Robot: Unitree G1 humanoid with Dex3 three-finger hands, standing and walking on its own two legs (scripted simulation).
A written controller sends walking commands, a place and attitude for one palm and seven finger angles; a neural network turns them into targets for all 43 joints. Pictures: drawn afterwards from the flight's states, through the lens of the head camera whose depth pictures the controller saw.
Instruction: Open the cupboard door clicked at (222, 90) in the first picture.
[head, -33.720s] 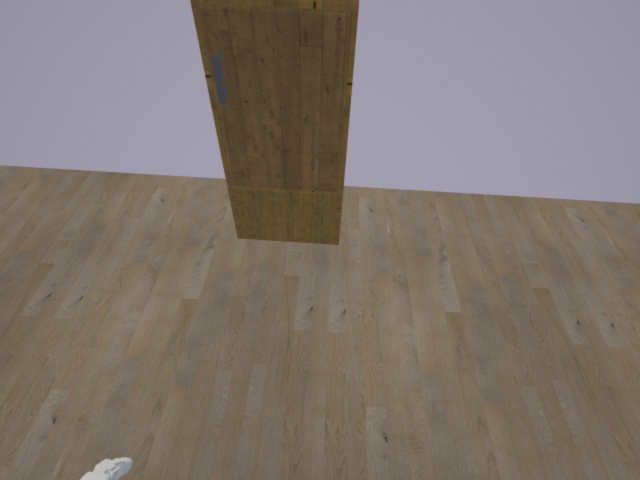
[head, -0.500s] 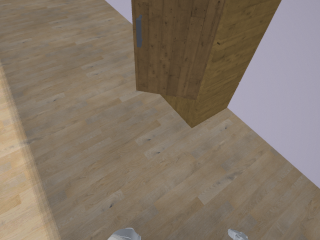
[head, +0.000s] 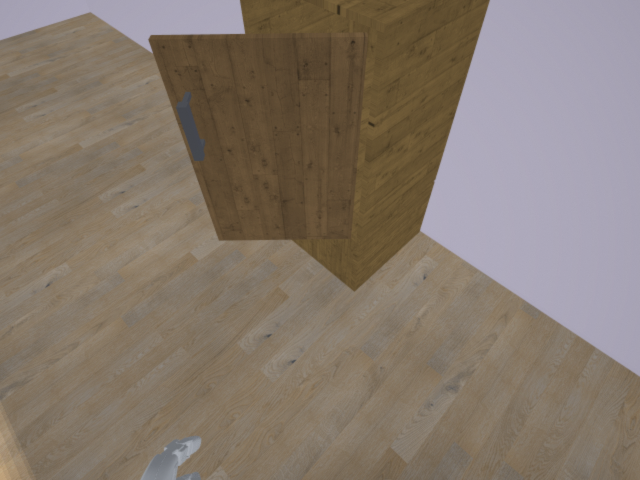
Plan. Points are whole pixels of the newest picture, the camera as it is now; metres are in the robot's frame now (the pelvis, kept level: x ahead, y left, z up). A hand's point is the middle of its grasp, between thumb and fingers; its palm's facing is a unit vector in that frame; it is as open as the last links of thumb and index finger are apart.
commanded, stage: take the last steps up to it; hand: left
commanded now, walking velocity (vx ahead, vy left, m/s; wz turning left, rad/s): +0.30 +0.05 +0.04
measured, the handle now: (193, 127) +0.78 +0.27 -0.02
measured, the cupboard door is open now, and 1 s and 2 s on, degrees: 46 46 46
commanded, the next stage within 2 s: come to a stop and stand still in 0.36 s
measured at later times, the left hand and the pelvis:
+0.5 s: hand (170, 475) +0.16 +0.22 -0.17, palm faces +0.07 -0.99 -0.15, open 7.3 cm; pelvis +0.17 +0.05 +0.01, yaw +0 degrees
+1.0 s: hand (197, 394) +0.27 +0.20 -0.16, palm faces +0.05 -0.98 -0.21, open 7.3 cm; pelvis +0.20 +0.02 +0.01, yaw +1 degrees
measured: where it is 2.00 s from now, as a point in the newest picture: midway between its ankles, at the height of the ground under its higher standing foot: outside the picture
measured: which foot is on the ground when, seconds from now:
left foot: up 0.00-0.30, down 0.32-0.74, up 0.76-1.00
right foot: down 0.00-0.34, up 0.36-0.68, down 0.70-1.00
